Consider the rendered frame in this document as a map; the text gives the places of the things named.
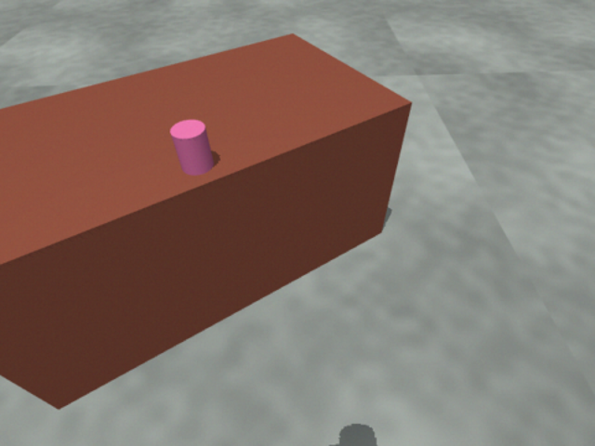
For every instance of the can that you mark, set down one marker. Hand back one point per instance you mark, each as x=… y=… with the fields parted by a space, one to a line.
x=192 y=146

